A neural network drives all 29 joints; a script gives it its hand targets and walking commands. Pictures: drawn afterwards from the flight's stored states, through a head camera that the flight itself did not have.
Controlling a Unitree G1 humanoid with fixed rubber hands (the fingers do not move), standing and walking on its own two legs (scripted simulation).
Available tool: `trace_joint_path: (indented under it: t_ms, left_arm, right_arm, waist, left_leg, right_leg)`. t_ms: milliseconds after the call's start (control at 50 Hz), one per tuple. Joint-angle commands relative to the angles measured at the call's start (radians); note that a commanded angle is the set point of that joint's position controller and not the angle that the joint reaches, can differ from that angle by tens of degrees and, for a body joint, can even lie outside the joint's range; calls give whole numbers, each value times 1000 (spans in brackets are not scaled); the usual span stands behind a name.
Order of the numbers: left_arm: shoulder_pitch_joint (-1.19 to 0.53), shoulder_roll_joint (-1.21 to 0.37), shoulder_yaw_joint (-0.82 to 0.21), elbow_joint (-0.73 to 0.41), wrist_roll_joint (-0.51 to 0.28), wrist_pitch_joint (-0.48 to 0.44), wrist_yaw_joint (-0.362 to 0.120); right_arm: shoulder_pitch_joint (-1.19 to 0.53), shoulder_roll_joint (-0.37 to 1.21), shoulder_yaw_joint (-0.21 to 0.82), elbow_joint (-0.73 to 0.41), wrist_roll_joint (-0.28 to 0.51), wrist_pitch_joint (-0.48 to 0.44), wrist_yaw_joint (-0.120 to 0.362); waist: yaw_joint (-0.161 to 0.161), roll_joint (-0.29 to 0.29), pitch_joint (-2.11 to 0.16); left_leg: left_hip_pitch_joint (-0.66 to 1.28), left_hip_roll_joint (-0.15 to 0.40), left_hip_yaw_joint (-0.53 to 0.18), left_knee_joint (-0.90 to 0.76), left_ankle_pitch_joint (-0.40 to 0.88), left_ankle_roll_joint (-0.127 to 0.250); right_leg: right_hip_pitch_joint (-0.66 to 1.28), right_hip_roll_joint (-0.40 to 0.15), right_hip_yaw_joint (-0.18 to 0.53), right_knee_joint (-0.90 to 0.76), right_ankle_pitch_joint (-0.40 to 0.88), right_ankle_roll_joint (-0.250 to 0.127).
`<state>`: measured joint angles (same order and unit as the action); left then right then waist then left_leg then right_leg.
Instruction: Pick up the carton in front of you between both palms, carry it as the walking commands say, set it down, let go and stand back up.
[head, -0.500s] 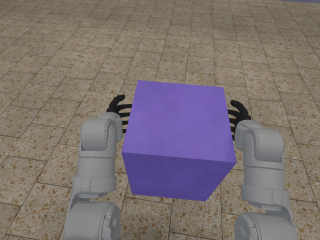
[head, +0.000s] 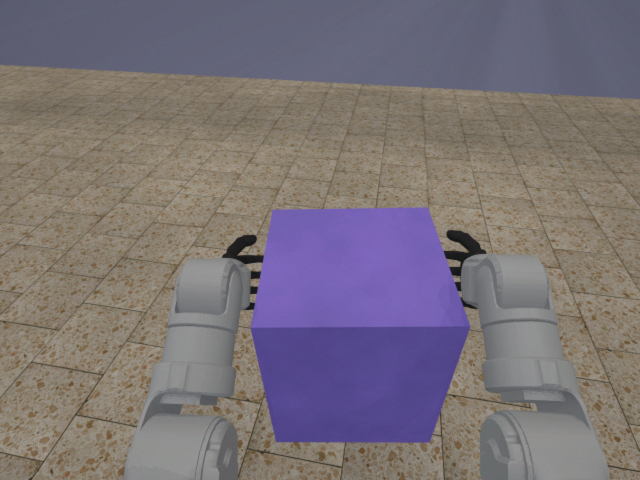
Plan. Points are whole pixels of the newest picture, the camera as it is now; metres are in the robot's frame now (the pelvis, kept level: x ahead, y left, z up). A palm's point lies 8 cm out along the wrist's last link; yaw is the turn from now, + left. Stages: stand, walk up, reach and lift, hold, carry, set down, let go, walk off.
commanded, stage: carry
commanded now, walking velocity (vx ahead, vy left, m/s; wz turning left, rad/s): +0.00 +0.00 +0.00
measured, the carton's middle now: (351, 326) +0.32 +0.00 +0.06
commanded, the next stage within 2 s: none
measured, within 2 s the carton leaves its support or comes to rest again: neither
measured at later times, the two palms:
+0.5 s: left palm (240, 273) +0.36 +0.15 +0.12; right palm (468, 280) +0.35 -0.15 +0.12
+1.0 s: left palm (244, 287) +0.32 +0.14 +0.14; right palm (489, 285) +0.33 -0.16 +0.14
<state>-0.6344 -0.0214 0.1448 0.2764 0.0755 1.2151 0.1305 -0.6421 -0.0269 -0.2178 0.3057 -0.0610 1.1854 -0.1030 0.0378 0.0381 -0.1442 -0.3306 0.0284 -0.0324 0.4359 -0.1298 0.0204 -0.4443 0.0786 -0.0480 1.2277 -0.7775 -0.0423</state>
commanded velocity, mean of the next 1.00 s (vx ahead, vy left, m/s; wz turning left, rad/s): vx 0.00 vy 0.00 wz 0.00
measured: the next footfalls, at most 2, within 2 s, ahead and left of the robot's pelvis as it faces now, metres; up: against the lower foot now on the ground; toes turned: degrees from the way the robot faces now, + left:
none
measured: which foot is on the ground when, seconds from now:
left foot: down 0.00-1.00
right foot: down 0.00-1.00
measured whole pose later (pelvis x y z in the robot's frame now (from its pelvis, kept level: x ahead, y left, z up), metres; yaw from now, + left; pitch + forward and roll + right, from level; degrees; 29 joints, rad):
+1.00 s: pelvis -0.01 -0.02 +0.00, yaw +0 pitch -1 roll -5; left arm -0.64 -0.01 0.17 0.28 0.07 1.21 0.13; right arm -0.66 -0.02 -0.21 0.31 -0.06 1.19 -0.11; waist 0.03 0.09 -0.12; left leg -0.33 0.10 -0.06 0.41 -0.06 -0.01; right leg -0.46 0.12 -0.11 1.21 -0.74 -0.07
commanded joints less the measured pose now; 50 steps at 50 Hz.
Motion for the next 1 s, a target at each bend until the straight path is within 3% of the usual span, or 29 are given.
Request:
trace_joint_path:
  t_ms: [0,20,40,80,140,180,260,320,360,380,460,520,600,680,740,800,900,980]
  left_arm:
    - [-709,-1064,-480,-96,-390,-63,-228]
    - [-690,-1053,-457,-70,-375,-57,-227]
    - [-707,-1061,-452,-66,-373,-53,-229]
    - [-730,-1099,-467,-62,-389,-56,-234]
    - [-779,-1141,-506,-120,-424,-65,-226]
    - [-790,-1141,-523,-166,-441,-60,-213]
    - [-717,-1122,-528,-177,-428,-46,-199]
    - [-716,-1122,-542,-203,-421,-49,-200]
    - [-726,-1121,-555,-225,-422,-52,-199]
    - [-742,-1119,-557,-236,-423,-53,-200]
    - [-700,-1097,-551,-213,-405,-44,-205]
    - [-690,-1084,-541,-196,-390,-44,-210]
    - [-698,-1075,-534,-183,-383,-50,-213]
    - [-706,-1070,-529,-185,-378,-57,-213]
    - [-715,-1065,-528,-189,-381,-61,-212]
    - [-725,-1058,-526,-184,-382,-61,-213]
    - [-740,-1064,-514,-141,-391,-55,-227]
    - [-745,-1087,-500,-99,-400,-51,-235]
  right_arm:
    - [-656,1098,491,-61,375,-14,216]
    - [-651,1080,483,-47,367,-10,214]
    - [-672,1080,482,-54,366,-15,213]
    - [-707,1097,490,-94,375,-21,216]
    - [-783,1125,530,-187,412,-28,220]
    - [-785,1123,544,-235,431,-23,215]
    - [-694,1098,546,-230,420,-4,213]
    - [-706,1108,567,-249,429,-1,223]
    - [-722,1115,583,-266,440,-1,228]
    - [-723,1114,587,-278,441,0,230]
    - [-700,1106,599,-257,443,1,234]
    - [-717,1117,611,-249,452,-5,239]
    - [-748,1134,622,-243,468,-13,243]
    - [-766,1141,617,-233,474,-15,245]
    - [-755,1138,601,-209,466,-11,245]
    - [-727,1130,575,-167,447,-6,243]
    - [-693,1104,527,-106,404,-3,234]
    - [-688,1092,500,-88,381,-5,227]
  waist:
    - [-18,-30,-251]
    - [-33,3,-276]
    - [-42,56,-274]
    - [-42,54,-235]
    - [-46,69,-286]
    - [-50,91,-328]
    - [-53,86,-374]
    - [-47,69,-381]
    - [-43,58,-379]
    - [-79,58,-385]
    - [-84,76,-395]
    - [-83,68,-383]
    - [-76,51,-369]
    - [-48,22,-331]
    - [-30,-14,-286]
    - [-23,-27,-247]
    - [-35,13,-244]
    - [-40,68,-251]
  left_leg:
    - [371,74,-19,-7,255,14]
    - [397,157,-100,18,347,45]
    - [330,182,-144,-4,299,79]
    - [288,159,-122,-25,229,72]
    - [339,135,-66,6,368,46]
    - [381,142,-72,22,435,52]
    - [423,156,-70,52,570,71]
    - [414,150,-44,69,644,64]
    - [398,144,-32,67,635,57]
    - [470,160,-66,65,574,79]
    - [406,185,-112,61,476,127]
    - [344,185,-105,61,467,135]
    - [286,173,-72,72,454,117]
    - [226,132,-1,62,400,63]
    - [211,89,45,47,305,22]
    - [232,67,67,29,241,-1]
    - [246,118,30,-10,286,22]
    - [192,140,6,-45,216,48]
  right_leg:
    - [-172,-66,96,-172,252,-20]
    - [-206,-44,52,-151,199,6]
    - [-157,-39,28,-161,217,11]
    - [-158,-33,15,-169,249,11]
    - [-149,-24,9,-167,257,8]
    - [-156,-19,4,-146,231,13]
    - [-160,-28,7,-154,230,19]
    - [-140,-39,17,-183,283,19]
    - [-124,-43,24,-190,314,16]
    - [-203,-34,-6,-152,225,34]
    - [-200,-46,-19,-64,211,39]
    - [-177,-53,-14,-64,234,36]
    - [-138,-57,-6,-118,270,28]
    - [-66,-53,4,-241,367,14]
    - [-57,-73,55,-336,402,7]
    - [-102,-103,115,-393,337,-2]
    - [-82,-46,25,-288,345,11]
    - [-53,-17,-15,-168,322,3]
